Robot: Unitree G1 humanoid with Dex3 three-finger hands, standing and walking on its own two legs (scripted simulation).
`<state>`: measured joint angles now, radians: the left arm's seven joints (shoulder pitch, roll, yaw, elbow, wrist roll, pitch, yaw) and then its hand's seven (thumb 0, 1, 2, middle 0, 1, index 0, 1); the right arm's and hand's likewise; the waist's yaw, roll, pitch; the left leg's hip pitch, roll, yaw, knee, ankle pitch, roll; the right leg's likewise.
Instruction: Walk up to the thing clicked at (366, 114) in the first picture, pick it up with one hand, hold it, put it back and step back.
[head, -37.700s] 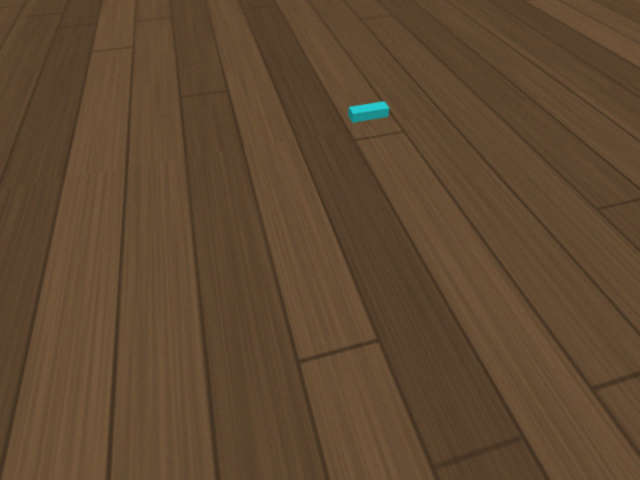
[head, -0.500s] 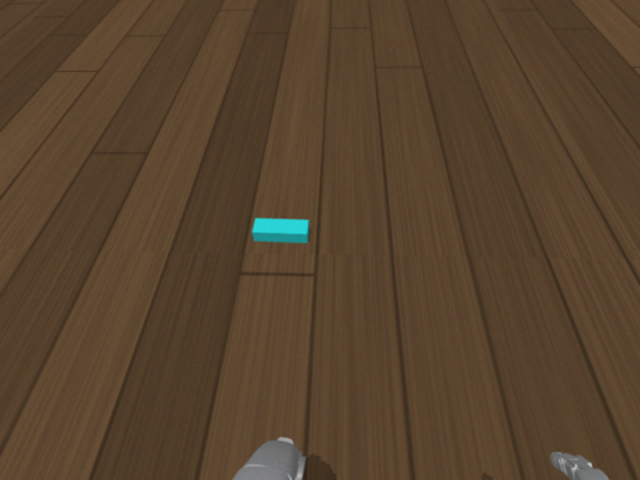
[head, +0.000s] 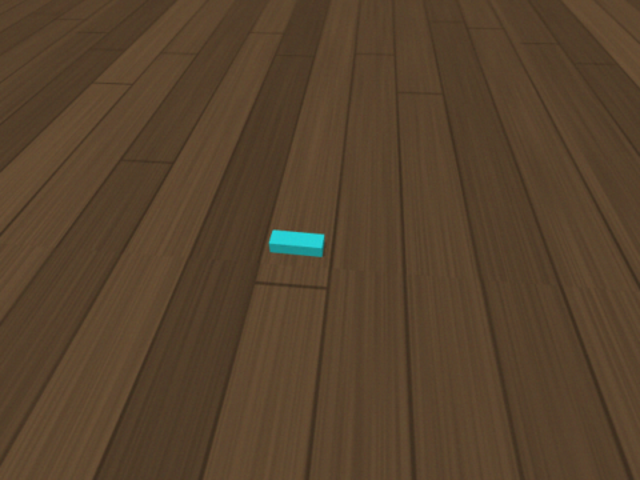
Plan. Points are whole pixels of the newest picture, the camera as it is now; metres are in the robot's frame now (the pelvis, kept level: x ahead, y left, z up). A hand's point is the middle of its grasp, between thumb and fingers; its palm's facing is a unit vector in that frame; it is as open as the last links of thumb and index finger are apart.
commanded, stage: step back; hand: left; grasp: from above
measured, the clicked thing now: (297, 243) +1.12 +0.15 -0.74
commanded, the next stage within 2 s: stand in 0.50 s
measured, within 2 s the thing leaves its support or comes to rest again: neither
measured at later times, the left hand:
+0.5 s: hand out of the picture +0.13 +0.28 -0.15, palm faces +0.04 -0.93 -0.36, open 7.4 cm
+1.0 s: hand out of the picture +0.10 +0.27 -0.14, palm faces -0.01 -0.94 -0.34, open 7.4 cm
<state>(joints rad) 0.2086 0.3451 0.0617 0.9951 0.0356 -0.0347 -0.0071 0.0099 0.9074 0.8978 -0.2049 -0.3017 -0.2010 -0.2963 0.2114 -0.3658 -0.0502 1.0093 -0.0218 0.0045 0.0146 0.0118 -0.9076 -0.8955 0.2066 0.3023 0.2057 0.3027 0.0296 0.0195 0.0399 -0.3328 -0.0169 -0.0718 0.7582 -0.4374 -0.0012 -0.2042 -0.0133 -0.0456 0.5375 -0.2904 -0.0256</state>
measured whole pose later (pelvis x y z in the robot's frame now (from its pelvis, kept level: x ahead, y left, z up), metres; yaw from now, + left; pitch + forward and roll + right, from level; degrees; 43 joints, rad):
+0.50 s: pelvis +0.04 +0.02 +0.00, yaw +1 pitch -2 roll +0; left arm 0.09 0.36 0.03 1.06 0.01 -0.02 0.01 0.01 0.91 0.90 -0.20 -0.30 -0.20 -0.30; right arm 0.03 -0.33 -0.04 1.06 -0.01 -0.01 0.00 0.01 -0.91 -0.90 0.21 0.30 0.21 0.30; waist 0.02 -0.01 0.07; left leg -0.22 0.01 0.00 0.52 -0.27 0.00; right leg -0.12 -0.03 -0.02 0.48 -0.32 0.02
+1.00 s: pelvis +0.02 +0.02 +0.01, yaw +0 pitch -3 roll +0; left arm 0.09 0.35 0.00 1.14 0.01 -0.01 0.00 0.01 0.91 0.90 -0.20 -0.30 -0.20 -0.30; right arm 0.07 -0.34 -0.01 1.15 -0.01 -0.01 0.01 0.01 -0.91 -0.90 0.20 0.30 0.20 0.30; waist 0.00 0.00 0.07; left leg -0.13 0.01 0.00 0.32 -0.14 -0.01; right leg -0.05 -0.02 -0.02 0.30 -0.20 0.02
